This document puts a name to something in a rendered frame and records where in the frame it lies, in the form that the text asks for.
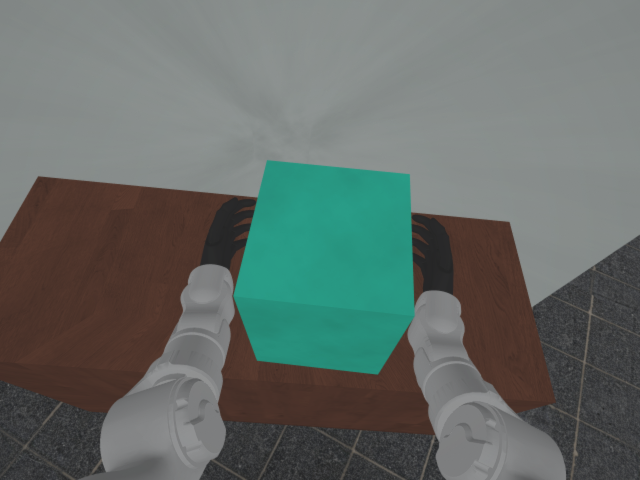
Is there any robot left upper arm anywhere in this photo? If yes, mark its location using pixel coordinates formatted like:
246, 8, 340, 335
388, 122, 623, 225
78, 377, 226, 480

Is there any robot left hand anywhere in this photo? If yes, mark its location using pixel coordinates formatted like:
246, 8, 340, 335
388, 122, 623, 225
200, 197, 256, 270

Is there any robot right hand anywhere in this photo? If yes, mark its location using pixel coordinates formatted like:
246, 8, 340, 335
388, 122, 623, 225
412, 215, 453, 295

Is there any carton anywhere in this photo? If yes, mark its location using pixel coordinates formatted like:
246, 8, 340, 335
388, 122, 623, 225
233, 160, 415, 375

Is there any robot right upper arm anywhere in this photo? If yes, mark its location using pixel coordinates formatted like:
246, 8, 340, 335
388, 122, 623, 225
436, 402, 566, 480

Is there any robot left forearm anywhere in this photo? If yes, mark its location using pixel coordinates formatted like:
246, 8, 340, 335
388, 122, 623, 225
100, 264, 235, 471

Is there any robot right forearm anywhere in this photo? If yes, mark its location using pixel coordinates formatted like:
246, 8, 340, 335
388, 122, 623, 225
408, 290, 528, 441

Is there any pedestal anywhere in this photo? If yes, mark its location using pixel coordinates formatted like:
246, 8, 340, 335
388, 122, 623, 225
0, 176, 556, 435

